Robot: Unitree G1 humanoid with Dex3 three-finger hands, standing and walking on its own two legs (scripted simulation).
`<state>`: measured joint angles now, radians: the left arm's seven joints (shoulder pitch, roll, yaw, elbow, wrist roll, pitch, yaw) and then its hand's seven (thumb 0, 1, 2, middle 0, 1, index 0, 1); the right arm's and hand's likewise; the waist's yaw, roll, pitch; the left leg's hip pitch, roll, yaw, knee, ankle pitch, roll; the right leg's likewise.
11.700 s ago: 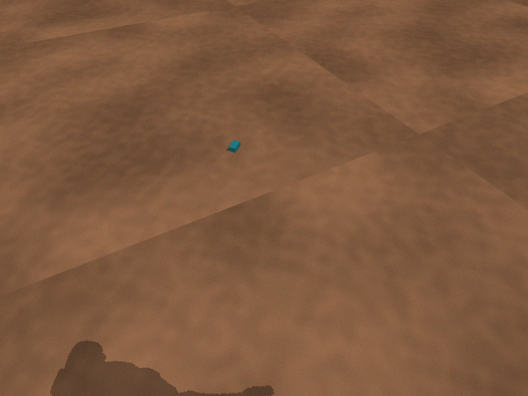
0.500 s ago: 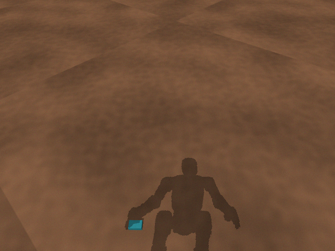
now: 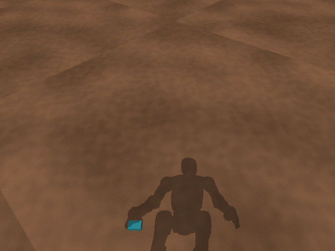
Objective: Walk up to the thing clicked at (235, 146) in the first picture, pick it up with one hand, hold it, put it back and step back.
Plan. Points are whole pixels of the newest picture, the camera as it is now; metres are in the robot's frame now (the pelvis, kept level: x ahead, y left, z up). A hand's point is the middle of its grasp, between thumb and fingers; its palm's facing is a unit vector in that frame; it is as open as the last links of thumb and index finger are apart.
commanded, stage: stand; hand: left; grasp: from above
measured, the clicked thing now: (134, 225) +0.42 +0.23 -0.77
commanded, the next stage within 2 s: rise first in 0.40 s
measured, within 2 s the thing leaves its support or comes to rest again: neither
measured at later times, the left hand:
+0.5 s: hand out of the picture +0.07 +0.26 -0.16, palm faces -0.02 -0.94 -0.35, open 7.4 cm
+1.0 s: hand out of the picture +0.14 +0.26 -0.21, palm faces -0.09 -0.91 -0.40, open 12.4 cm
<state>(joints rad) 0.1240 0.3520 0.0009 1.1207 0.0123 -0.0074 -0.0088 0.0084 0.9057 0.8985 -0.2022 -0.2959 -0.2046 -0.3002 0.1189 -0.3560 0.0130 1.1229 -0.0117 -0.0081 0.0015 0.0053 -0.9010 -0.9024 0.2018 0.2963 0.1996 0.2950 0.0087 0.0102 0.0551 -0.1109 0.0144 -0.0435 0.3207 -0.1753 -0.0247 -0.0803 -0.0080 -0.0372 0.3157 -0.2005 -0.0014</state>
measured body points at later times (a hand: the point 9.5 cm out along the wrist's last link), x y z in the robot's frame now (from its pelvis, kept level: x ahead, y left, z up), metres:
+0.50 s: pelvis +0.00 +0.00 +0.00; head +0.01 +0.00 +0.45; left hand +0.07 +0.31 -0.13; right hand +0.07 -0.30 -0.13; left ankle +0.00 +0.14 -0.75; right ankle -0.02 -0.12 -0.75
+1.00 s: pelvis -0.02 +0.02 -0.06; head +0.06 +0.02 +0.39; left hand +0.14 +0.31 -0.18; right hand +0.10 -0.25 -0.16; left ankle +0.00 +0.14 -0.75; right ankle -0.02 -0.12 -0.75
